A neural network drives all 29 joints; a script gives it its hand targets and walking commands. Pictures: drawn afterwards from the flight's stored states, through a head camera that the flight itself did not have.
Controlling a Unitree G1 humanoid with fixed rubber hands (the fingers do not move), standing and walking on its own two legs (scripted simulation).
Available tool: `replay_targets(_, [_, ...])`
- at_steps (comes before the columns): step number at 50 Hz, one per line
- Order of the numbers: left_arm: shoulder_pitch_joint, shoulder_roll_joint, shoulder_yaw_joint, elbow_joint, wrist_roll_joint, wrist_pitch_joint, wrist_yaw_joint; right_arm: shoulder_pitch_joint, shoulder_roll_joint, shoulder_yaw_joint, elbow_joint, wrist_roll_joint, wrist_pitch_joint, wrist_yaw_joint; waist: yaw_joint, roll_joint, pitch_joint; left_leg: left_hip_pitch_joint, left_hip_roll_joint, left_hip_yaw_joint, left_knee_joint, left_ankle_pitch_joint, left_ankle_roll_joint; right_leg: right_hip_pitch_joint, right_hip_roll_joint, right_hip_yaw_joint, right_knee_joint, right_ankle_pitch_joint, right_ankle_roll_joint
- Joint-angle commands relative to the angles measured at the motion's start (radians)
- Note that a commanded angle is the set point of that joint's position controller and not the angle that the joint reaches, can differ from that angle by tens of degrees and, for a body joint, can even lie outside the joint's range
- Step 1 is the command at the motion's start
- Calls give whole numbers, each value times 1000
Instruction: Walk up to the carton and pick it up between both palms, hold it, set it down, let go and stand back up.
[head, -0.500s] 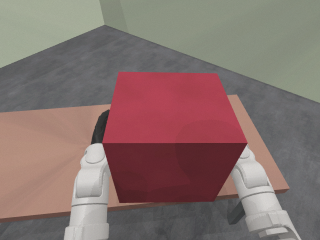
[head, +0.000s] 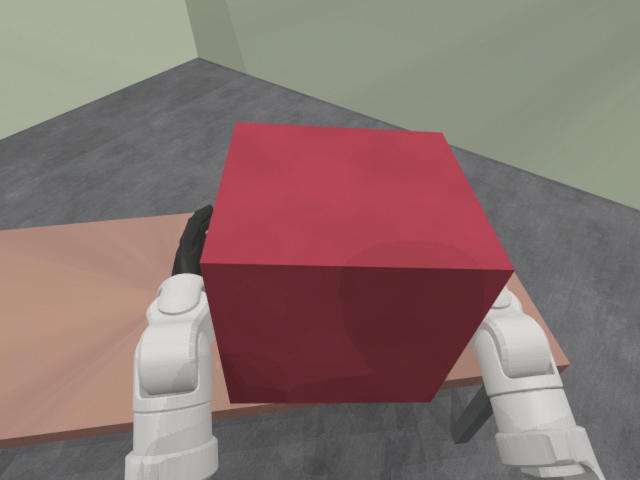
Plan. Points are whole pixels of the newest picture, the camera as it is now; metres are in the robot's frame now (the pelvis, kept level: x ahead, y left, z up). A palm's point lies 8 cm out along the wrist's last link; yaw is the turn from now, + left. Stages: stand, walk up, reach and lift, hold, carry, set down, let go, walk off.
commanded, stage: reach and lift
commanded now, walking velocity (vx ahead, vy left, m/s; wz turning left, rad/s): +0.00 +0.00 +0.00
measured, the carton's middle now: (336, 267) +0.32 -0.01 +0.15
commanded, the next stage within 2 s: hold in 0.68 s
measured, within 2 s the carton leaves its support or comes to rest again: neither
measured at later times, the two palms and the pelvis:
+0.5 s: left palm (189, 262) +0.33 +0.15 +0.15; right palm (464, 255) +0.34 -0.16 +0.13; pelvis +0.01 +0.00 +0.00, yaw +0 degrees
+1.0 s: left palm (182, 237) +0.35 +0.16 +0.18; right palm (463, 231) +0.36 -0.16 +0.16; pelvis +0.01 +0.00 +0.00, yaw +0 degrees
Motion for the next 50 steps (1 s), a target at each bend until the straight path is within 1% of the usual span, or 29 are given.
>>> replay_targets(1, [-606, -394, -418, -186, -154, -70, -149, -740, 390, 354, -334, 114, -92, 160, 1, -9, -503, 131, 65, 37, 38, 211, -49, 149, -5, -62, 55, 175, 53])
replay_targets(8, [-607, -389, -387, -190, -131, -47, -155, -755, 387, 345, -306, 110, -94, 161, -8, -12, -523, 192, 59, 41, 31, 293, -54, 178, 1, -65, 35, 220, 54])
replay_targets(13, [-612, -389, -397, -228, -131, -30, -160, -762, 392, 355, -322, 124, -94, 149, -23, 1, -538, 224, 50, 41, 32, 365, -65, 215, 1, -64, 31, 280, 54])
replay_targets(17, [-607, -382, -399, -250, -132, -14, -166, -758, 389, 359, -335, 132, -90, 137, -33, 7, -523, 228, 45, 41, 28, 390, -71, 249, 0, -61, 30, 317, 56])
replay_targets(22, [-588, -367, -386, -262, -130, 10, -176, -744, 377, 360, -344, 139, -77, 121, -37, 5, -483, 210, 41, 43, 14, 392, -72, 298, -3, -54, 28, 346, 58])
replay_targets(33, [-575, -349, -371, -305, -133, 47, -186, -748, 360, 372, -390, 165, -58, 97, -33, -4, -461, 196, 45, 46, -8, 413, -72, 372, -6, -45, 26, 382, 57])
replay_targets(36, [-622, -342, -380, -306, -143, 48, -185, -795, 372, 386, -409, 170, -55, 92, -30, -13, -480, 181, 46, 45, -14, 390, -63, 383, -14, -39, 33, 379, 60])
replay_targets(39, [-702, -339, -394, -288, -158, 44, -178, -872, 398, 409, -415, 178, -49, 88, -16, -22, -505, 141, 51, 40, -27, 324, -42, 386, -28, -28, 47, 346, 64])
replay_targets(41, [-721, -346, -394, -270, -165, 45, -172, -889, 412, 413, -409, 183, -43, 85, -9, -24, -516, 126, 53, 37, -29, 294, -32, 383, -32, -25, 53, 329, 65])
replay_targets(43, [-711, -349, -376, -249, -161, 52, -172, -875, 413, 402, -387, 187, -35, 78, -9, -22, -517, 136, 51, 37, -24, 297, -31, 380, -29, -24, 53, 336, 66])
replay_targets(47, [-671, -321, -309, -208, -126, 81, -195, -821, 375, 351, -314, 177, -15, 60, -21, -7, -467, 184, 41, 44, -9, 360, -50, 382, -19, -27, 36, 375, 70])
replay_targets(50, [-663, -302, -288, -217, -107, 99, -219, -795, 352, 320, -282, 170, -4, 49, -36, 9, -429, 197, 35, 47, -5, 405, -67, 388, -14, -30, 21, 392, 69])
